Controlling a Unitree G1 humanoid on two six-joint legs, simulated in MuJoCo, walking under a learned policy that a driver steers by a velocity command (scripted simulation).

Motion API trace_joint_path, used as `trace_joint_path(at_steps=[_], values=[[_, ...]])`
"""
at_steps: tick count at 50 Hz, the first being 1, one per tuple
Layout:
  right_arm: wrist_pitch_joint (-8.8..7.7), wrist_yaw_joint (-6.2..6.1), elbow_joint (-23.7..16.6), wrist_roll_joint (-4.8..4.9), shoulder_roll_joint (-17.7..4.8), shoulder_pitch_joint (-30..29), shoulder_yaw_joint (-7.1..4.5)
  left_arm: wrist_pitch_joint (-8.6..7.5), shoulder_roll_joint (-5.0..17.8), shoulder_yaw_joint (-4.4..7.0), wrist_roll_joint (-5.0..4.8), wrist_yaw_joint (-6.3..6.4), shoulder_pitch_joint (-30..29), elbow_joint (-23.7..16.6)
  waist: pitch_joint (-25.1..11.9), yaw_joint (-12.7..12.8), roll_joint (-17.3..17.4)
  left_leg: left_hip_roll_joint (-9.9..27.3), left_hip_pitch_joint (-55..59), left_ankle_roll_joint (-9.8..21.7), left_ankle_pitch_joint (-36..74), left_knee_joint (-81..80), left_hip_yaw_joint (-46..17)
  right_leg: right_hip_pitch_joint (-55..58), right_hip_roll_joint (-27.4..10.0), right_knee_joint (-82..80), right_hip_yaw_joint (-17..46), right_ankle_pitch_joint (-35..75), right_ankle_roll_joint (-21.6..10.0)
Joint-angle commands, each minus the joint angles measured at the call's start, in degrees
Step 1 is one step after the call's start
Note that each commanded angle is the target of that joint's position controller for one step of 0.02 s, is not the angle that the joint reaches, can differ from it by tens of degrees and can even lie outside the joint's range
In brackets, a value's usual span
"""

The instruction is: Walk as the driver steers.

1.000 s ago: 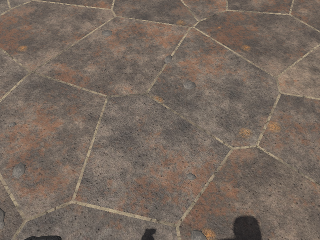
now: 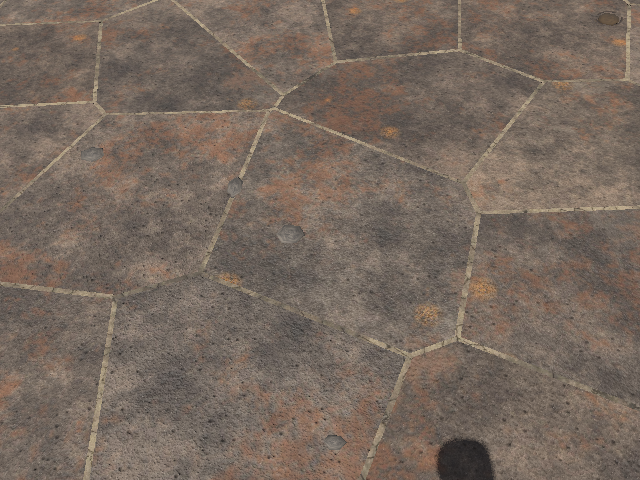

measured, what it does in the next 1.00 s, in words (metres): walks ahead: left foot, then right foot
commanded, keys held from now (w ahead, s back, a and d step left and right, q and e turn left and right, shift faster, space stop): w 0.04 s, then no key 0.60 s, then w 0.36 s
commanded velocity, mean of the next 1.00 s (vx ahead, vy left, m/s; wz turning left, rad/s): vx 0.20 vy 0.00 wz -0.01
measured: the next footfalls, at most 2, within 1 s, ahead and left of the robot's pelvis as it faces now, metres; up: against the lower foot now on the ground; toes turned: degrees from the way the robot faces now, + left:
left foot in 0.20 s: +0.27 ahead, +0.15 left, +0.00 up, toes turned +1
right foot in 0.56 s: +0.26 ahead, -0.09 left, +0.00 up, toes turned +2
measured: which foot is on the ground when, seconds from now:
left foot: up 0.00-0.18, down 0.20-1.00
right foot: down 0.00-0.20, up 0.22-0.54, down 0.56-0.90, up 0.92-1.00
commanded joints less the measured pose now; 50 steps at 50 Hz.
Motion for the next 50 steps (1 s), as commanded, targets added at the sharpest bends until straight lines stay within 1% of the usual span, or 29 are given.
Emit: trace_joint_path(at_steps=[1,3,6,8,9,10,11,12,13,14,15,16,19,22,25,27,28,29,30,32,34,38,41,43,45,46,47,48,50], values=[[-1.31,1.62,-5.7,-0.38,-0.8,-9.3,0.53,-0.4,8.0,1.95,-0.22,0.04,-2.4,-3.2,6.0,0.6,-8.3,1.5,-8.5,-1.4,10.9,-7.8,0.5,1.5,-11.4,-11.4,9.1,12.7,-8.6],[-1.27,2.31,-6.5,0.07,0.2,-12.7,1.21,-0.31,9.1,2.19,-0.53,0.1,-1.0,-2.2,6.7,1.6,-8.4,-0.4,-1.2,-1.2,14.8,-16.2,1.8,-2.4,-10.4,-10.8,5.9,15.7,-7.8],[-1.38,2.89,-7.5,-0.09,-1.6,-14.8,0.74,-0.34,11.3,2.65,-1.13,0.15,1.4,-0.2,6.2,1.8,-9.7,-2.6,5.2,0.3,14.6,-22.2,2.4,-1.2,-11.9,-7.4,5.9,24.9,-6.9],[-1.31,2.66,-6.5,-0.46,-3.8,-11.3,-0.23,-0.22,11.8,2.83,-1.64,0.36,-0.1,0.0,3.3,-1.1,-10.1,-3.8,11.6,2.3,14.6,-25.3,2.5,1.1,-12.0,-1.8,5.7,33.8,-5.0],[-1.18,2.23,-4.8,-0.98,-5.3,-6.0,-1.02,-0.28,11.6,2.8,-1.63,0.52,-0.6,-0.2,-0.1,-3.8,-9.3,-5.1,19.3,3.8,17.1,-26.7,3.5,0.7,-10.2,3.8,4.5,40.7,-3.7],[-1.17,1.72,-3.3,-1.37,-7.8,0.7,-1.82,-0.54,10.6,2.52,-0.98,0.63,-0.7,-0.5,-4.2,-7.0,-7.1,-2.2,30.7,5.7,29.4,-26.5,1.1,-4.0,-7.3,13.2,2.2,38.8,-1.2],[-0.97,1.21,-2.4,-2.84,-12.9,8.4,-2.54,-1.05,6.1,0.99,1.1,0.49,4.6,-1.6,-15.3,-7.2,5.0,12.8,53.4,13.1,48.0,-22.4,-15.2,-20.0,-1.9,34.4,0.2,14.7,2.9],[-0.52,1.89,-0.7,-1.81,-12.3,10.4,-1.96,-1.23,4.5,0.07,0.3,0.01,11.5,1.0,-26.9,-5.9,14.4,22.6,58.0,20.7,45.2,-28.8,-33.6,-24.2,2.9,49.0,6.6,-20.8,4.7],[0.16,2.07,-1.3,-0.85,-10.3,6.8,-1.57,-0.65,9.7,1.71,-1.24,-0.05,9.1,1.7,-21.6,-6.0,8.6,19.3,50.8,18.7,33.0,-32.3,-30.3,-26.7,0.1,53.6,7.5,-18.5,5.0],[0.6,1.92,-1.5,-0.4,-7.8,1.2,-0.68,0.14,10.1,1.82,-1.77,0.29,3.4,0.3,-12.3,-4.9,5.8,16.7,42.3,16.6,27.0,-33.8,-23.7,-30.1,-2.2,52.8,4.2,-14.9,4.8],[0.83,1.77,-1.7,-0.39,-5.0,-3.2,0.35,0.96,9.2,1.65,-1.13,0.95,-0.4,-0.4,-7.0,-3.8,1.7,13.7,33.9,15.2,26.1,-35.6,-18.9,-29.1,-4.3,49.0,3.1,-11.5,4.9],[0.87,1.74,-1.7,-0.93,-3.6,-6.6,0.8,1.88,8.5,1.78,-0.45,1.52,-1.2,-0.7,-4.3,-1.8,1.6,11.7,26.2,13.7,25.5,-37.5,-15.1,-24.7,-6.0,44.0,3.3,-8.6,4.9],[-0.03,1.41,-0.4,-2.55,-3.1,-10.6,0.92,3.04,4.7,1.07,0.17,2.42,1.1,0.3,-3.5,1.2,4.4,8.5,15.3,13.3,27.9,-40.5,-8.1,-12.3,-5.6,31.6,1.8,-4.5,5.2],[0.2,0.44,1.6,-1.98,-4.1,-10.0,0.71,3.13,4.6,0.7,0.78,2.67,-2.2,-0.6,-4.9,0.2,4.5,9.0,15.8,13.7,20.9,-40.9,-7.9,-8.5,-5.7,21.5,1.9,0.1,4.9],[1.47,-0.03,2.9,-1.34,-4.3,-10.8,0.98,3.51,5.7,1.03,0.82,2.4,-4.4,-0.8,-2.2,0.4,3.4,8.1,12.4,11.7,-0.6,-42.4,-9.1,-3.8,-4.7,13.9,0.8,7.2,3.8],[1.86,0.0,4.1,-1.23,-2.4,-10.0,1.86,3.42,5.7,0.97,1.75,2.25,-6.1,-1.3,1.0,0.6,1.7,5.5,10.1,7.9,-11.2,-41.7,-8.8,-0.7,-4.8,7.6,0.8,9.6,2.5],[1.94,0.04,5.0,-1.46,-1.8,-8.2,2.18,3.18,6.9,0.98,1.85,2.4,-7.0,-2.3,2.5,-0.1,-0.1,3.7,9.9,5.4,-13.9,-40.0,-8.3,-0.5,-7.3,3.8,3.8,11.4,1.4],[1.89,0.16,5.3,-1.51,-2.6,-5.0,1.87,3.01,11.3,1.91,1.18,2.68,-9.0,-2.6,4.1,-3.7,-6.3,0.1,10.5,3.5,-12.8,-38.5,-5.7,-3.3,-8.5,3.7,5.3,8.5,-0.1],[2.23,-0.16,5.6,-1.39,-3.3,-5.6,1.74,2.78,10.3,2.14,0.77,2.42,-9.6,-1.8,4.7,-3.3,-9.2,-1.6,15.5,2.5,-9.1,-36.0,-2.6,-9.4,-7.0,2.1,5.1,-0.8,-0.6],[2.77,-0.72,6.2,-1.14,-3.1,-6.4,1.76,1.92,6.3,1.0,1.29,2.04,-11.0,-1.6,4.3,-3.2,-9.1,-1.3,19.8,2.7,-3.8,-33.3,-2.0,-11.4,-6.2,0.5,4.7,0.0,1.0],[3.19,-0.98,7.3,-0.86,-4.2,-4.8,1.27,1.27,6.8,1.36,0.51,1.99,-9.5,-1.1,2.6,-2.8,-7.6,-2.6,19.1,3.9,-11.2,-30.9,-0.7,-9.7,-4.7,2.4,3.4,-6.4,0.4],[1.06,-0.33,7.8,0.42,-3.3,-4.8,1.24,-0.56,7.1,1.5,-0.83,1.99,-7.1,-1.6,6.4,-2.3,-4.6,-1.3,13.7,6.9,-20.7,-29.3,-3.0,-11.3,-5.7,4.3,5.7,-14.9,-3.7],[-1.24,0.46,8.5,0.61,-3.5,-2.7,1.08,-2.38,7.0,1.51,-1.35,1.29,-7.1,-2.6,5.5,-3.1,-4.4,-0.7,14.7,8.4,-16.5,-27.4,-4.5,-10.6,-6.3,7.6,7.3,-6.7,-5.3],[-1.99,0.82,9.7,0.92,-5.3,0.8,0.56,-3.47,6.2,1.37,-1.35,0.66,-8.2,-4.2,3.8,-3.9,-0.3,1.1,19.9,10.3,-8.9,-27.7,-8.7,-13.5,-3.8,14.3,3.9,1.9,-4.2],[-1.95,0.89,11.9,1.05,-9.5,9.0,-0.82,-4.98,5.3,1.07,-0.93,-0.16,-12.6,-6.7,1.7,-7.4,7.9,9.8,37.0,16.0,3.9,-32.7,-23.7,-29.3,0.2,29.3,-2.2,10.2,-0.7],[-2.02,1.0,12.7,0.75,-10.7,13.0,-1.21,-5.23,5.8,0.98,-1.08,-0.37,-16.8,-8.4,2.6,-10.1,11.2,17.3,44.7,20.6,12.7,-37.1,-33.7,-41.6,0.3,39.5,-0.7,-10.7,-0.3],[-2.11,0.79,13.2,0.59,-10.0,14.7,-0.96,-5.03,6.6,1.19,-1.94,-0.45,-19.5,-9.6,4.6,-10.5,7.1,20.9,49.7,21.9,16.2,-36.3,-36.7,-51.9,-2.2,46.9,1.8,-18.5,-0.6],[-1.96,0.5,12.9,0.44,-8.8,15.2,-0.53,-4.8,5.8,0.69,-2.15,-0.64,-20.8,-10.1,4.3,-10.3,2.9,20.7,52.5,20.4,16.6,-35.2,-34.2,-56.7,-4.4,49.8,2.9,-17.6,-1.0],[-0.9,-0.29,12.2,0.73,-7.1,11.5,0.33,-4.41,4.1,-0.03,-1.7,-1.42,-22.8,-11.6,6.4,-8.3,0.5,18.5,47.4,15.9,14.2,-38.6,-26.5,-56.0,-8.2,42.7,2.0,-11.6,-0.6]])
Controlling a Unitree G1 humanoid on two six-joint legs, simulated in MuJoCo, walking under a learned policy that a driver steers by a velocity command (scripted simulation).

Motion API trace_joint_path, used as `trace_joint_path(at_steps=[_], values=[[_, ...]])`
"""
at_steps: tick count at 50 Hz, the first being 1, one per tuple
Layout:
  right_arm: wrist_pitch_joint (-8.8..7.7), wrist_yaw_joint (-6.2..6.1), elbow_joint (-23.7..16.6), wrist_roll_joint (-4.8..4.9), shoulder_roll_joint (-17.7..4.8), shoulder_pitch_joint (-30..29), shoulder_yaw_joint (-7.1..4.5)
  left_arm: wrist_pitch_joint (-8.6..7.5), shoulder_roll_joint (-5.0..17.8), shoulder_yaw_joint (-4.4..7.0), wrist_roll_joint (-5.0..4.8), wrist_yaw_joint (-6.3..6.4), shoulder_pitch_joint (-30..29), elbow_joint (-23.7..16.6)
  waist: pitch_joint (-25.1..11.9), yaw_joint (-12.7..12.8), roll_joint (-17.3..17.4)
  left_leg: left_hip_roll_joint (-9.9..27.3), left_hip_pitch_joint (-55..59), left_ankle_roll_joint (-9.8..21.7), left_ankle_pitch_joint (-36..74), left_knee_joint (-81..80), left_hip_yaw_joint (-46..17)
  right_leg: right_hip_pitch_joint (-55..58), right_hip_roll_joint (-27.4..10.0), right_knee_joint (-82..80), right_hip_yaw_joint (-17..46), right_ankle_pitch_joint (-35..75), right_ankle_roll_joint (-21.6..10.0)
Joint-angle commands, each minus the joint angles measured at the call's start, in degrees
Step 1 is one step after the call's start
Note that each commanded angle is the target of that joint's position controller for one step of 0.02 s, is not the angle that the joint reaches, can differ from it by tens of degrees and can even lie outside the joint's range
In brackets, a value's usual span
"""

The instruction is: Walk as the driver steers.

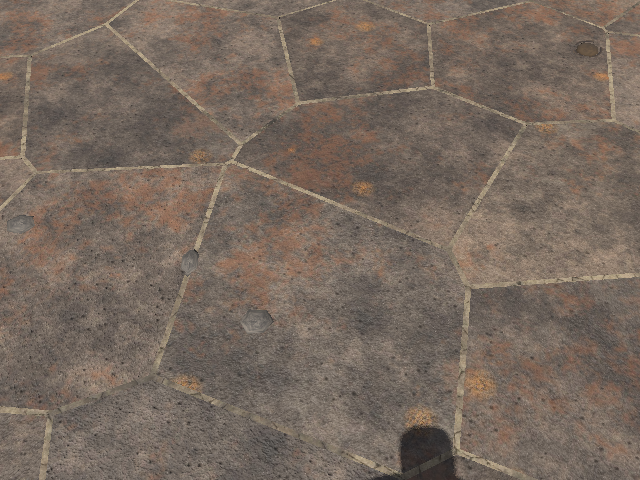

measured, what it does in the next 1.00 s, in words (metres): walks ahead: right foot, then left foot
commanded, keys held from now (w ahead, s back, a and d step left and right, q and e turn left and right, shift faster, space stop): w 1.00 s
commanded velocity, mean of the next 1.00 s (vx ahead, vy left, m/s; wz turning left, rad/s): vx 0.47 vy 0.00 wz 0.00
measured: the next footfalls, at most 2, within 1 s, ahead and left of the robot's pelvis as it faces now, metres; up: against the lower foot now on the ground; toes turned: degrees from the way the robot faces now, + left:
right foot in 0.18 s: +0.24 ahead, -0.17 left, +0.00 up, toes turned -1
left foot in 0.78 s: +0.57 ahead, +0.06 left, +0.00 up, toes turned +2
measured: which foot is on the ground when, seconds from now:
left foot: down 0.00-0.18, up 0.20-0.76, down 0.78-1.00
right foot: up 0.00-0.16, down 0.18-0.80, up 0.82-1.00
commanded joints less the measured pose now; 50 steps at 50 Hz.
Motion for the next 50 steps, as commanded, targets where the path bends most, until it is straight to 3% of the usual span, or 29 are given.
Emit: trace_joint_path(at_steps=[1,3,5,7,8,9,10,11,12,13,14,15,17,22,28,34,36,37,38,39,40,41,42,43,44,45,46,48,50], values=[[1.15,-1.29,-2.3,0.15,-7.8,1.2,-1.07,-1.48,3.1,-0.21,0.15,-1.27,-12.8,-10.1,5.6,-1.6,3.4,19.3,14.8,12.5,21.6,-17.7,-21.8,-25.4,-7.1,-7.9,2.9,4.7,0.5],[1.88,-1.63,-3.7,-0.02,-10.3,-4.4,-1.63,-1.08,1.5,-0.96,0.63,-2.51,-9.9,-8.9,3.5,0.5,6.2,11.1,-1.8,8.4,20.5,-21.0,-8.9,-0.8,-3.0,-21.5,-2.1,20.8,1.4],[1.34,-1.24,-3.0,0.46,-12.8,-2.8,-2.29,-0.18,4.4,0.37,0.37,-2.35,-7.2,-8.0,2.1,2.1,7.2,11.2,-4.7,7.5,20.6,-21.8,-6.5,10.9,0.4,-25.8,-4.1,28.0,1.8],[0.71,-0.85,-2.5,1.14,-12.0,-2.3,-2.02,0.66,7.2,1.92,0.71,-1.36,-2.6,-6.4,0.4,5.3,5.8,10.9,-2.4,5.2,30.7,-14.3,-4.5,17.8,2.1,-30.2,-4.6,27.3,0.0],[0.61,-0.75,-2.2,0.85,-10.7,-1.7,-1.61,1.02,8.7,2.97,0.73,-0.81,3.2,-4.6,-2.4,8.2,4.8,9.7,-2.4,3.8,36.0,-5.9,-2.5,24.3,2.8,-30.9,-5.1,25.9,-1.4],[0.62,-0.76,-2.3,-0.22,-8.4,-1.3,-0.88,1.32,10.3,3.92,0.74,-0.29,10.6,-2.9,-6.2,11.9,2.8,7.6,-7.8,1.8,32.9,6.9,-0.6,34.1,-0.2,-29.8,-2.0,24.6,-3.0],[0.64,-0.71,-3.9,-2.92,-1.7,0.4,1.04,1.68,15.8,4.33,1.06,0.39,16.4,-2.0,-10.0,10.7,-15.0,2.1,-16.8,-1.0,-1.5,30.6,1.2,39.8,-13.2,-34.9,17.4,19.5,-6.6],[-0.49,-0.44,-4.1,0.48,-1.2,8.2,1.11,0.88,16.6,3.64,2.3,-0.53,14.8,-3.2,-16.3,6.2,-24.5,-3.3,-27.4,-0.7,-10.5,43.1,-6.7,44.3,-22.9,-52.3,50.1,2.0,-15.1],[-0.87,-0.36,-4.3,2.26,-7.7,3.5,-0.48,0.03,12.3,2.63,1.42,-1.22,8.7,-4.1,-7.2,5.8,-13.3,1.0,-33.2,0.1,-5.3,47.4,-7.0,38.2,-21.8,-55.0,47.3,-6.7,-13.4],[-1.06,-0.26,-5.9,2.16,-9.5,-2.8,-0.87,-0.45,9.7,1.91,0.99,-1.42,5.0,-4.4,-1.5,5.9,-8.3,4.1,-34.1,1.7,1.1,45.0,-5.6,31.4,-19.4,-53.7,36.8,-3.4,-11.6],[-0.88,-0.72,-5.9,1.05,-8.5,-4.8,-0.83,-0.72,9.5,1.74,1.58,-1.66,1.7,-4.6,-0.1,4.2,-3.8,6.7,-31.0,1.9,6.2,41.8,-5.3,25.6,-16.6,-53.3,29.5,5.2,-10.4],[-0.53,-0.93,-5.8,0.1,-8.1,-4.5,-1.09,-0.98,8.5,1.52,2.1,-1.74,-0.5,-4.6,0.0,2.6,-4.3,8.4,-28.2,1.9,9.3,37.9,-5.7,22.3,-14.0,-53.7,24.1,10.9,-9.8],[0.6,-0.83,-4.9,0.05,-7.0,-3.1,-1.16,-1.63,7.1,1.14,2.25,-1.44,-0.9,-3.9,-0.7,1.0,-5.7,9.2,-24.5,1.6,12.4,34.1,-5.5,20.1,-11.8,-56.1,18.5,16.8,-9.7],[1.5,-0.83,-6.8,-1.07,-5.7,-11.0,-1.19,-1.64,8.5,1.59,1.75,-0.38,4.3,-0.9,2.8,2.5,-2.0,9.0,-32.8,-0.9,21.7,20.9,-4.6,23.3,-11.9,-59.6,12.7,22.6,-10.9],[0.54,0.17,-9.5,-0.73,-4.1,-21.1,-0.57,-0.64,9.4,1.7,1.31,0.64,8.8,2.4,4.9,6.0,-3.1,6.7,-30.9,-2.5,33.1,5.4,-1.8,25.8,-10.4,-59.9,6.2,25.5,-9.0],[-0.56,2.24,-13.1,-0.01,-3.9,-28.2,0.14,1.08,10.2,2.05,1.0,0.94,12.4,5.6,7.0,7.6,-4.0,4.9,-31.1,-0.2,26.4,-3.0,-0.6,35.1,-13.6,-55.1,5.4,32.1,-8.8],[-0.91,2.75,-13.1,0.0,-5.3,-26.2,-0.22,1.56,11.1,2.33,0.81,1.15,11.6,5.9,5.4,5.9,-5.4,3.5,-26.4,1.4,22.2,-4.6,0.5,36.9,-14.3,-51.8,5.3,40.8,-7.8],[-1.03,2.7,-12.4,-0.08,-6.6,-23.1,-0.82,1.8,11.8,2.49,0.92,1.24,10.8,5.8,3.1,4.0,-6.6,1.8,-21.0,2.4,20.1,-4.8,2.0,37.4,-13.8,-47.9,4.8,51.1,-7.2],[-1.07,2.39,-10.3,-0.17,-8.6,-15.9,-1.94,2.2,12.0,2.4,1.04,1.3,9.7,5.6,-1.5,0.0,-6.8,-0.3,-11.0,4.1,20.5,-6.0,3.8,36.3,-11.9,-39.7,3.0,61.1,-6.1],[-1.01,1.72,-7.4,-0.4,-11.6,-5.3,-3.29,2.29,10.9,1.8,1.47,1.43,9.2,4.8,-8.8,-4.4,-5.8,2.2,5.9,6.5,22.3,-3.8,1.3,28.2,-9.3,-27.3,1.0,58.9,-4.1],[-0.73,1.04,-5.9,-1.75,-17.4,4.2,-4.68,1.4,5.7,0.11,2.18,0.96,13.9,3.0,-19.4,-4.4,5.5,18.0,31.2,14.5,19.2,-2.4,-21.4,5.8,-2.4,-4.5,-1.4,36.1,-0.1],[-0.41,1.17,-4.8,-0.77,-14.8,5.8,-3.98,0.04,3.2,-0.8,1.26,0.73,15.5,4.1,-25.4,-3.9,14.3,24.4,37.9,19.4,9.8,-12.4,-42.5,-6.7,4.7,8.5,4.8,-1.3,1.5],[-0.32,1.09,-5.1,-0.21,-11.2,1.9,-2.79,-1.12,9.4,0.82,-0.38,0.53,10.0,2.8,-16.5,-4.6,10.0,21.9,31.6,16.1,4.9,-14.9,-36.7,-13.0,0.9,12.8,8.2,-0.1,0.4],[-0.18,0.82,-6.1,-0.41,-9.2,-2.5,-2.23,-1.71,10.2,0.97,-1.1,0.48,5.0,1.2,-9.5,-3.3,7.0,19.8,22.9,13.8,6.4,-16.1,-28.1,-14.1,-2.3,11.4,6.1,4.9,-0.4],[-0.26,0.89,-6.5,-0.82,-7.8,-6.4,-1.71,-1.74,9.8,1.02,-0.32,0.75,2.5,0.7,-4.4,-1.2,2.9,17.5,13.5,12.6,11.0,-18.3,-22.2,-11.9,-4.9,7.2,4.5,9.7,-0.3],[-0.62,0.96,-6.9,-1.4,-6.1,-8.6,-1.21,-1.21,9.5,1.47,0.58,1.03,2.5,0.9,-2.1,0.8,3.3,15.2,7.5,11.6,14.6,-20.2,-18.3,-8.6,-6.8,3.5,4.7,12.8,-0.2],[-0.8,1.08,-6.7,-1.83,-5.8,-9.4,-1.12,-0.49,8.2,1.34,0.82,1.0,4.0,1.3,-1.5,2.3,4.4,14.1,3.7,11.5,16.5,-22.0,-16.0,-5.4,-7.6,2.2,4.7,14.6,0.1],[-1.38,1.15,-5.9,-1.44,-6.6,-9.0,-1.35,0.67,6.1,0.98,1.04,1.06,5.1,1.6,-0.4,3.6,4.2,13.4,-0.1,12.5,20.9,-24.4,-12.4,-4.1,-8.2,-0.6,4.0,16.2,1.1],[-1.55,0.66,-5.0,-1.32,-8.0,-7.7,-1.67,1.05,6.2,0.99,1.44,1.24,1.6,0.1,1.5,3.4,3.1,13.0,-0.8,13.0,25.2,-25.9,-9.6,-7.2,-8.6,-5.8,3.6,20.6,2.4]])
Over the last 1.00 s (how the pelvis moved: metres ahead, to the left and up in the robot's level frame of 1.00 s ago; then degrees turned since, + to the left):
0.31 0.03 -0.01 1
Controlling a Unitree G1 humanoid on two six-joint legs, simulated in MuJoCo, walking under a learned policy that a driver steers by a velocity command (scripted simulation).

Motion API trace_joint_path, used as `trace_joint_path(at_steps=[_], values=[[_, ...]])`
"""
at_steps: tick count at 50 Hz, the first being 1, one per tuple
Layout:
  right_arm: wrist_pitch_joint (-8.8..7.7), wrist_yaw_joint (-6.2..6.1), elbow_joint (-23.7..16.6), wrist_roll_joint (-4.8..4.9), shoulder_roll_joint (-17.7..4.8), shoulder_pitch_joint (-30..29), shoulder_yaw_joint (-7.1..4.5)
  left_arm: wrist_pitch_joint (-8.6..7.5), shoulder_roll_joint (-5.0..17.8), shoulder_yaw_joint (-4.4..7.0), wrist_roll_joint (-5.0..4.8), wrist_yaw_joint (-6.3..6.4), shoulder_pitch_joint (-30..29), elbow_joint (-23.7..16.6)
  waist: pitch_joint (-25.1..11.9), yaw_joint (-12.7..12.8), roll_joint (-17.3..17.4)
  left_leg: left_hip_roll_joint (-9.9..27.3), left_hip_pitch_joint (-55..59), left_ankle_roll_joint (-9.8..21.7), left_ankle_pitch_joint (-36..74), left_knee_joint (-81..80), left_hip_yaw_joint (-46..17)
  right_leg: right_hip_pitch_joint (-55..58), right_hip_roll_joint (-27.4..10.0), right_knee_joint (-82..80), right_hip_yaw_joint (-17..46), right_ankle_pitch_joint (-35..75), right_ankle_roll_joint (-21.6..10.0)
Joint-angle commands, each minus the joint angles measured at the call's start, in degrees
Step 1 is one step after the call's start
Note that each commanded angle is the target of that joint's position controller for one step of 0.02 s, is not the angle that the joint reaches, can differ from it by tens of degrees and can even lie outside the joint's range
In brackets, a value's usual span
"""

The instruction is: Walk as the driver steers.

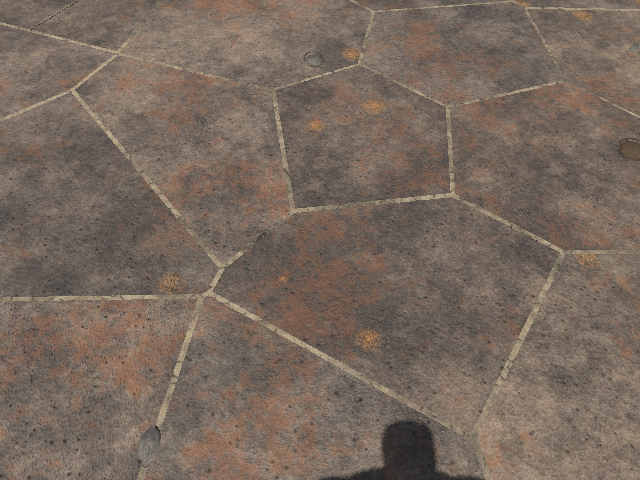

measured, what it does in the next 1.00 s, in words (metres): walks ahead, turning left: right foot, then left foot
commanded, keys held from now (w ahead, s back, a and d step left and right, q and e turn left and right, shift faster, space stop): w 0.08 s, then w+q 0.92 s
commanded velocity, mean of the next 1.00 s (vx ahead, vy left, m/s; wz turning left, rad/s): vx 0.50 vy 0.00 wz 0.41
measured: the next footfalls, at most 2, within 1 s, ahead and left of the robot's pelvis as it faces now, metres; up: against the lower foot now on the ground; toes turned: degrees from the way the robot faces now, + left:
right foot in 0.30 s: +0.36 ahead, -0.15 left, +0.00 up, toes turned +4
left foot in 0.82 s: +0.56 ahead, +0.18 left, +0.00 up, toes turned +25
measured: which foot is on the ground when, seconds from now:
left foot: down 0.00-0.32, up 0.34-0.80, down 0.82-1.00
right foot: up 0.00-0.28, down 0.30-0.82, up 0.84-1.00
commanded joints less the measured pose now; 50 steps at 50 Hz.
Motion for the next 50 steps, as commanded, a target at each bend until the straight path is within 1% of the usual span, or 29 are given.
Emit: trace_joint_path(at_steps=[1,5,10,13,14,15,16,17,18,19,20,21,23,25,28,32,35,37,39,40,41,42,43,44,45,46,47,48,50], values=[[-1.19,-0.76,-2.9,0.14,-8.3,-2.3,-1.63,0.13,2.9,0.76,0.58,0.24,0.6,-3.4,0.0,2.0,5.6,15.6,0.6,10.0,11.1,-12.1,-11.9,-4.7,-2.7,-6.3,1.3,7.8,1.5],[-0.57,-1.55,-1.5,0.86,-9.4,1.7,-1.58,-0.75,1.1,-0.08,0.54,-0.59,-8.4,-5.5,1.5,-1.1,4.9,12.8,1.2,7.4,11.7,-12.4,-7.4,-1.8,-0.2,-22.6,-1.2,20.3,1.4],[1.06,-2.03,0.8,1.71,-10.4,7.5,-1.89,-1.82,2.0,-0.2,-0.07,-2.2,-17.0,-8.7,3.0,-3.2,5.0,16.1,9.8,7.2,10.2,-7.5,-11.7,-2.6,2.3,-32.3,-0.1,18.8,1.1],[1.91,-2.56,0.7,1.68,-11.4,6.9,-2.52,-2.55,4.5,0.57,-0.04,-2.63,-14.2,-8.3,1.0,-0.3,7.0,17.7,12.3,5.8,14.8,-2.2,-14.5,4.1,3.7,-34.9,0.0,13.0,-0.4],[2.11,-2.58,0.4,1.63,-11.5,5.8,-2.54,-2.77,5.8,1.31,0.04,-2.41,-9.3,-7.1,-1.7,2.7,7.2,16.1,11.3,4.7,21.4,3.0,-13.7,11.8,5.0,-36.6,-1.3,11.9,-1.6],[2.12,-2.49,-0.1,1.12,-9.9,5.6,-1.92,-2.93,8.7,2.66,0.45,-1.89,-0.6,-4.8,-8.2,6.6,6.4,12.6,6.6,3.0,22.8,13.5,-11.7,25.8,3.8,-35.2,-0.8,12.9,-3.7],[2.02,-2.42,-2.2,-0.33,-6.0,5.5,-0.56,-2.7,13.0,3.74,1.32,-1.23,9.6,-3.7,-18.3,10.0,-0.8,7.5,-4.9,0.7,6.7,31.9,-8.5,43.4,-7.7,-32.6,10.6,13.1,-7.1],[0.92,-2.13,-3.0,1.37,-0.7,13.5,0.81,-2.05,14.9,4.07,1.44,-1.58,10.3,-2.7,-25.2,5.5,-17.8,0.3,-24.8,-2.0,-25.3,48.6,-7.3,58.5,-18.8,-39.9,35.3,0.5,-14.8],[0.59,-2.19,-2.1,2.71,-7.7,10.3,-0.78,-1.89,8.3,2.47,1.16,-1.52,8.7,-3.7,-20.4,7.4,-10.2,3.8,-30.0,-1.9,-24.8,54.7,-12.2,54.5,-16.9,-43.3,35.2,-6.5,-12.9],[0.56,-2.25,-3.5,3.31,-10.1,5.3,-1.68,-1.92,5.7,1.67,0.84,-1.25,5.2,-4.0,-12.3,7.4,-6.4,6.0,-32.3,-1.7,-19.3,55.2,-10.9,47.1,-15.2,-44.3,25.8,-4.8,-10.5],[0.77,-2.51,-3.8,2.9,-9.1,3.1,-1.7,-1.98,4.9,1.3,0.98,-1.29,1.7,-4.0,-8.2,5.7,-2.3,8.4,-30.3,-2.2,-14.6,53.7,-9.8,39.6,-12.9,-46.0,19.8,0.7,-9.6],[1.18,-2.55,-4.0,2.17,-8.2,2.2,-2.0,-2.06,3.5,1.03,1.13,-1.41,-0.7,-3.7,-4.9,4.3,-2.1,9.9,-28.7,-2.5,-11.6,51.1,-9.8,34.0,-11.0,-48.1,14.8,4.4,-9.2],[2.6,-2.23,-4.3,2.39,-5.7,3.6,-2.02,-2.58,2.9,1.07,1.57,-1.4,-3.0,-3.1,-3.0,1.9,-3.7,11.7,-24.3,-2.9,-8.7,48.9,-9.4,27.8,-9.3,-51.7,8.4,7.8,-9.2],[3.77,-2.15,-5.7,2.2,-4.3,2.1,-1.91,-3.07,3.8,1.54,1.38,-1.23,-3.4,-2.2,-1.1,1.1,-2.5,12.4,-25.5,-3.5,-6.6,46.7,-9.2,25.6,-9.6,-53.9,3.9,11.5,-10.0],[4.21,-1.76,-7.8,1.61,-4.0,-1.3,-1.84,-2.95,5.6,2.3,1.56,-0.62,-2.5,-0.9,0.4,1.4,-1.0,12.6,-28.3,-4.3,0.5,38.9,-9.1,26.6,-9.3,-55.3,-2.1,14.7,-10.3],[3.59,-0.14,-10.2,1.44,-3.1,-8.4,-1.17,-2.13,7.6,2.94,1.12,0.05,-1.2,0.1,2.1,3.7,0.1,11.5,-25.9,-3.8,9.4,26.2,-5.1,28.3,-8.3,-55.6,-9.3,16.1,-8.9],[3.74,0.69,-12.6,1.45,-3.5,-13.0,-1.07,-1.19,8.9,3.55,0.2,0.16,1.2,1.3,3.5,5.1,0.3,10.8,-26.6,-2.5,7.9,21.1,-3.3,33.3,-9.8,-54.2,-11.4,16.6,-8.0],[3.92,1.14,-14.0,1.42,-4.4,-14.3,-1.35,-0.36,9.9,3.98,-0.5,0.14,1.9,1.8,3.8,4.7,-0.1,9.8,-26.5,-1.0,3.6,19.3,-1.8,37.1,-11.0,-51.4,-12.5,21.0,-7.1],[4.22,1.27,-14.4,1.35,-6.2,-11.7,-2.31,0.43,11.6,4.48,-1.1,0.25,0.9,1.6,1.0,2.2,-1.6,6.4,-20.3,1.2,-2.3,18.8,1.4,38.9,-11.0,-43.8,-14.3,38.2,-5.9],[4.37,1.14,-13.2,1.52,-7.8,-6.1,-3.41,0.96,12.0,4.58,-1.44,0.26,-0.1,1.4,-2.3,-1.3,-1.7,3.6,-12.7,2.8,-3.4,17.5,3.4,38.1,-10.0,-35.3,-15.6,46.2,-4.9],[4.55,0.56,-10.5,1.79,-11.1,3.6,-5.4,1.29,11.0,4.1,-1.44,0.29,-0.4,1.1,-7.3,-6.2,-0.2,0.4,1.3,4.9,-0.7,14.5,3.9,32.9,-7.4,-22.4,-17.3,46.4,-2.9],[5.11,-0.73,-8.6,2.11,-17.1,11.9,-7.49,0.95,7.4,2.69,0.72,0.36,1.0,-0.2,-11.9,-8.2,8.9,9.0,17.7,8.7,-0.1,12.7,-11.0,17.3,-4.2,-2.9,-17.8,23.1,0.4],[4.16,-0.57,-10.1,2.03,-21.6,8.2,-7.39,-0.78,0.3,0.5,1.93,-0.14,4.8,-3.4,-17.6,-0.7,19.7,20.6,30.9,19.0,-15.1,3.2,-44.8,-4.9,7.9,13.5,-7.6,-20.9,3.1],[3.01,0.13,-11.6,1.69,-16.2,8.7,-5.78,-2.77,5.9,1.29,-0.6,-0.74,-2.2,-4.0,-19.0,-5.2,10.9,22.6,31.1,18.0,-18.7,-3.6,-49.6,-10.8,6.6,17.8,2.4,-19.7,1.8],[2.08,0.32,-11.1,1.31,-13.4,6.7,-4.92,-3.81,7.5,1.77,-2.19,-1.01,-5.7,-5.3,-11.5,-4.7,8.7,21.5,26.1,15.7,-14.1,-3.9,-42.0,-14.8,4.3,16.0,1.7,-13.8,0.3],[1.66,0.26,-11.6,1.5,-11.6,3.4,-4.35,-4.33,7.0,1.64,-1.12,-0.55,-5.5,-4.6,-8.0,-2.3,4.5,19.0,18.4,13.7,-7.9,-3.2,-35.2,-12.1,1.7,11.5,2.0,-8.7,-0.4],[1.65,0.05,-12.4,1.27,-9.7,-0.4,-3.79,-4.25,7.4,2.07,0.44,-0.11,-4.9,-3.9,-5.6,0.1,3.9,16.6,11.1,12.2,-1.9,-3.3,-29.6,-7.6,-0.1,6.5,2.3,-5.2,-0.1],[1.62,-0.28,-13.4,0.59,-8.5,-2.4,-3.26,-3.6,7.6,2.35,0.78,-0.2,-3.8,-3.6,-5.2,1.8,5.1,15.1,7.0,11.8,1.8,-4.6,-26.9,-3.9,-1.1,4.3,2.8,-2.9,0.1],[1.33,-0.89,-13.6,0.67,-9.0,-2.2,-3.36,-2.35,6.5,2.31,1.27,-0.29,-3.5,-3.8,-4.7,2.5,5.1,13.9,3.3,12.3,8.4,-6.1,-24.1,-1.7,-0.7,0.0,2.0,-0.6,1.7]])
Over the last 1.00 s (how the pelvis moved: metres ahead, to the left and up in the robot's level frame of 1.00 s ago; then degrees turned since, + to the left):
0.51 -0.02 0.02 0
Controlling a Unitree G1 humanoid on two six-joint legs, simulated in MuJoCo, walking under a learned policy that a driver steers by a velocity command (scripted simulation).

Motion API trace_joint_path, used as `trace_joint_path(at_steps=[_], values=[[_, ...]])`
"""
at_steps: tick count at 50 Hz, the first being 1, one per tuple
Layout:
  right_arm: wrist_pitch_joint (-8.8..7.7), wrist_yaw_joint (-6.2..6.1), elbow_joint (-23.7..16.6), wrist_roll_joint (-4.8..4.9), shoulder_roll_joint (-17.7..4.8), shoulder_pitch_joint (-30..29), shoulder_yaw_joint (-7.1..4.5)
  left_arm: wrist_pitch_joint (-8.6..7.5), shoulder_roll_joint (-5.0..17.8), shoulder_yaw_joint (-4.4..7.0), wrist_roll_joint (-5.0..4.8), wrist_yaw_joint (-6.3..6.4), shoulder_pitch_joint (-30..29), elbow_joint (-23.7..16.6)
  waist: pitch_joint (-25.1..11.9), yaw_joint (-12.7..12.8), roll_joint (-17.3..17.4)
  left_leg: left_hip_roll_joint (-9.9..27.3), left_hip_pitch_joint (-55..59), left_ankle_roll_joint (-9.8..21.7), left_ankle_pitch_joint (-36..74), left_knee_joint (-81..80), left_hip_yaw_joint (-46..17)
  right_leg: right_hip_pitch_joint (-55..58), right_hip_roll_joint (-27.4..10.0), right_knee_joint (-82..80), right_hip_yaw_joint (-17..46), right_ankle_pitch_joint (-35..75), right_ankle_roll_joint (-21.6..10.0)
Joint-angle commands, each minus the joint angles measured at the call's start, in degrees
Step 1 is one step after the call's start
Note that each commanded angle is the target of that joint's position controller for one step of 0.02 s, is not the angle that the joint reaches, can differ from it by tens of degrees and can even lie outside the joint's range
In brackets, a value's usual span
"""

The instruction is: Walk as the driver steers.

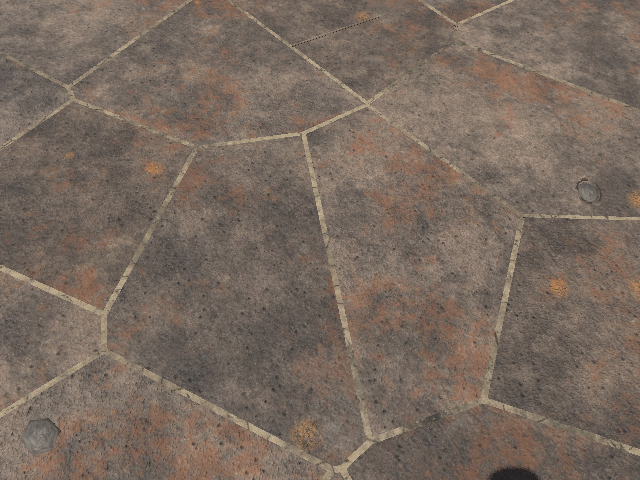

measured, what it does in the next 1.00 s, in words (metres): walks ahead: right foot, then left foot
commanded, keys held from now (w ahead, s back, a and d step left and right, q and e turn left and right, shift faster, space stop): w+q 0.04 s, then q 0.16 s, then e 0.80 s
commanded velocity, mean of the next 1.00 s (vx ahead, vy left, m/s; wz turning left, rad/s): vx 0.14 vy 0.00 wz -0.09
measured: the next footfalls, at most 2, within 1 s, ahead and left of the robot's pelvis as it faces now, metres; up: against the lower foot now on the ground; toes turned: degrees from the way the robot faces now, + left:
right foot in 0.30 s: +0.37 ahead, -0.10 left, +0.00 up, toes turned +12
left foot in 0.70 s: +0.31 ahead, +0.12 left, +0.00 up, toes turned -6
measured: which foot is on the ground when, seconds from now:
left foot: down 0.00-0.32, up 0.34-0.68, down 0.70-1.00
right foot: up 0.00-0.28, down 0.30-0.72, up 0.74-1.00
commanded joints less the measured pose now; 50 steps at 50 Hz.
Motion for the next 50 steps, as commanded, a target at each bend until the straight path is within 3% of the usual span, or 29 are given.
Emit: trace_joint_path(at_steps=[1,4,6,10,13,14,15,16,17,18,19,21,22,24,26,31,34,35,36,37,38,39,40,41,43,46,50], values=[[-1.61,-1.15,-4.8,0.0,-8.3,-1.3,-1.95,0.35,5.5,1.63,1.02,0.25,1.0,-3.4,-6.4,1.9,3.3,14.5,8.1,10.6,12.2,-14.2,-18.4,-6.9,-1.7,-5.9,1.6,6.0,1.5],[-1.22,-2.48,-3.9,0.07,-9.8,1.3,-2.33,0.68,4.0,1.1,1.32,0.4,-5.1,-5.7,-3.7,0.4,3.8,11.8,6.1,8.4,23.4,-12.6,-13.8,-7.7,0.9,-17.7,0.6,14.6,3.4],[-0.27,-3.09,-3.5,0.28,-9.8,2.3,-2.49,0.44,2.6,0.54,1.22,-0.1,-8.0,-6.7,-4.2,-0.6,5.4,8.9,3.9,5.6,27.4,-9.8,-10.6,-3.2,3.8,-26.2,-0.5,20.7,3.4],[1.41,-3.89,-2.6,0.67,-9.5,5.4,-2.61,0.48,3.1,0.52,0.44,-1.26,-12.3,-8.7,-5.2,-2.4,7.1,9.5,6.2,2.9,22.7,-5.5,-15.2,0.5,7.1,-34.5,0.4,25.1,2.3],[1.58,-4.57,-2.6,-0.2,-7.4,4.4,-1.93,-0.39,4.9,0.9,1.09,-2.14,-8.6,-7.3,-6.9,-1.3,7.9,12.3,12.7,2.6,24.3,0.5,-17.3,2.0,5.8,-37.6,1.1,24.1,0.0],[1.42,-4.54,-2.7,-0.41,-6.4,3.3,-1.53,-0.89,5.3,1.06,1.5,-2.27,-5.3,-6.2,-8.1,0.3,8.0,11.8,13.7,1.9,27.7,4.0,-16.9,5.5,5.7,-39.6,0.2,25.0,-1.4],[1.15,-4.26,-2.8,-0.52,-5.3,2.6,-1.01,-1.43,5.8,1.19,2.33,-2.19,-1.6,-5.1,-10.4,2.4,6.8,8.9,13.4,0.2,30.0,9.7,-15.0,12.6,4.8,-43.3,-0.6,33.7,-3.1],[0.83,-3.95,-3.6,-1.7,-3.1,5.3,-0.13,-1.67,8.4,1.36,3.55,-2.06,2.1,-4.9,-17.6,2.0,0.2,4.8,6.4,-2.2,15.8,21.7,-13.2,27.5,-3.5,-38.1,8.1,55.1,-7.5],[0.94,-3.53,-1.1,-1.06,-1.4,16.2,0.59,-0.87,6.9,0.75,3.67,-2.14,3.5,-3.8,-24.5,-1.3,-12.2,-0.9,-5.8,-6.8,-23.4,36.8,-10.2,41.8,-15.7,-36.5,24.3,66.0,-19.4],[1.35,-3.05,-0.3,-1.22,-6.4,17.2,0.02,0.02,3.9,0.05,0.9,-2.56,3.8,-3.3,-25.6,-1.1,-10.1,1.7,-8.7,-8.4,-29.1,40.4,-10.5,40.1,-16.5,-39.7,31.7,50.3,-21.2],[2.18,-3.07,-1.3,-0.73,-9.1,10.1,-0.85,0.86,3.5,-0.16,-0.47,-2.73,0.7,-4.1,-18.4,0.7,-6.2,3.3,-12.2,-9.8,-26.3,42.9,-9.4,34.7,-13.4,-41.9,29.5,35.8,-19.0],[3.73,-3.73,-3.5,-1.05,-9.5,1.4,-1.41,2.62,5.7,0.26,-0.32,-2.5,-3.3,-5.5,-10.0,1.1,-1.6,4.2,-14.9,-10.5,-22.0,41.3,-6.5,23.6,-9.4,-46.0,26.0,19.6,-15.6],[4.22,-4.0,-4.0,-0.9,-8.8,0.5,-1.45,3.31,7.5,0.85,0.09,-2.1,-3.8,-5.7,-8.1,0.5,-2.6,4.6,-13.2,-10.2,-20.6,38.1,-6.0,19.0,-7.7,-47.8,24.5,15.8,-14.3],[4.18,-4.68,-3.6,-0.72,-5.6,1.0,-0.78,4.39,7.7,1.31,0.43,-1.51,-3.8,-5.8,-7.4,-0.1,-5.2,3.9,-8.5,-9.9,-20.4,28.0,-4.2,14.8,-3.8,-49.2,20.3,13.5,-12.2],[3.8,-5.13,-3.1,-0.84,-4.4,0.9,-0.52,5.1,8.1,1.82,0.24,-0.81,-3.1,-6.0,-9.9,0.2,-6.9,2.9,-5.2,-9.9,-18.1,22.7,-3.7,14.6,-2.8,-49.3,19.7,12.8,-12.3],[2.86,-4.39,-3.7,-0.61,-4.8,-2.0,-0.57,6.81,8.5,2.65,-0.59,0.47,-2.6,-6.8,-10.4,1.1,-7.7,2.5,-1.1,-9.2,-10.1,13.2,-4.4,12.5,-2.5,-50.0,22.9,3.6,-11.7],[1.73,-3.51,-3.1,-0.55,-4.9,-0.2,-0.85,7.96,8.3,2.66,-1.18,1.15,-3.0,-7.3,-9.2,-0.6,-7.5,2.2,5.6,-7.3,-3.2,1.1,-2.9,9.3,-0.4,-47.6,23.2,0.6,-9.2],[1.48,-3.5,-3.1,-0.79,-6.6,0.8,-1.38,8.17,7.4,2.37,-1.28,1.33,-1.7,-7.2,-9.1,-1.0,-6.0,5.4,10.1,-5.6,-2.1,-3.1,-4.7,5.8,1.6,-45.0,22.0,-2.5,-7.0],[1.6,-3.91,-3.5,-2.2,-11.3,2.2,-2.42,8.03,5.0,1.7,-1.08,1.24,-1.2,-8.1,-8.9,-0.6,3.1,16.7,14.0,-0.7,-5.6,-7.8,-15.6,-1.8,6.1,-35.0,15.8,-8.4,-3.5],[1.87,-3.79,-3.9,-3.89,-13.7,-0.6,-2.98,7.36,5.0,1.95,-1.3,1.1,-1.6,-9.5,-6.5,0.6,17.4,25.9,8.1,6.6,-0.3,-12.6,-27.9,-6.5,13.3,-20.4,4.5,-14.0,-0.9],[1.42,-3.93,-5.9,-4.43,-10.5,-4.4,-1.95,6.95,8.7,3.18,-0.47,0.99,0.8,-8.2,-6.4,1.6,13.5,27.1,5.8,8.4,4.6,-11.7,-27.0,-5.4,9.7,-8.6,6.5,-13.7,0.7],[1.17,-4.21,-6.8,-3.44,-7.9,-7.9,-1.21,7.31,9.7,3.86,-0.89,0.9,3.5,-6.4,-6.1,3.3,9.7,24.0,5.6,6.2,7.8,-10.0,-21.0,-5.2,9.4,-3.7,6.2,-10.7,1.4],[1.02,-4.31,-7.2,-2.26,-6.9,-9.7,-0.87,8.08,8.7,3.83,-0.82,1.22,5.5,-5.0,-5.8,3.9,7.7,20.8,6.9,4.1,9.4,-8.8,-16.1,-6.0,9.1,-0.2,5.4,-7.7,2.5],[0.98,-4.35,-7.2,-1.51,-6.3,-9.8,-0.58,8.68,7.9,3.67,-0.65,1.39,6.0,-4.7,-5.4,3.4,7.6,20.1,8.2,3.8,12.4,-7.9,-13.6,-7.5,8.5,3.1,5.2,-5.7,3.6],[1.43,-4.54,-6.7,-1.51,-6.3,-8.1,-0.38,9.14,6.2,3.01,-1.08,1.1,4.1,-6.2,-4.8,2.1,8.2,18.6,9.0,4.6,17.4,-7.6,-8.8,-8.2,7.6,3.7,2.8,-3.5,5.2],[2.34,-5.02,-5.8,-1.71,-7.7,-4.2,-1.0,9.07,4.9,2.08,-1.43,0.51,-1.0,-9.5,-5.6,-1.1,10.0,19.9,15.5,6.2,19.0,-7.1,-7.3,-9.5,5.3,-4.7,0.9,-2.1,6.8],[2.94,-4.46,-6.0,-1.31,-10.8,-4.8,-2.21,9.18,4.2,1.27,-1.11,-0.71,-2.1,-11.8,-7.2,-1.7,11.1,21.8,13.7,6.7,21.0,-6.6,-4.1,-0.7,3.5,-15.4,-2.8,-3.9,5.8]])
Over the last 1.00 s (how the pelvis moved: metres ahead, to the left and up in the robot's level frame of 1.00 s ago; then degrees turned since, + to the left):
0.51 0.09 -0.01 28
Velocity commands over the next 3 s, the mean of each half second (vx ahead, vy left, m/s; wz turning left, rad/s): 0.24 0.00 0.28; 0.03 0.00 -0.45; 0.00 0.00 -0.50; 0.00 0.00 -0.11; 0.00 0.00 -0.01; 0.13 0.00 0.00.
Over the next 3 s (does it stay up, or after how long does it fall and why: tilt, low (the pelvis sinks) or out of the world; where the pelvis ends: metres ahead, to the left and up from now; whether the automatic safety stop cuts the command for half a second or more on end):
stays up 0.31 -0.04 0.00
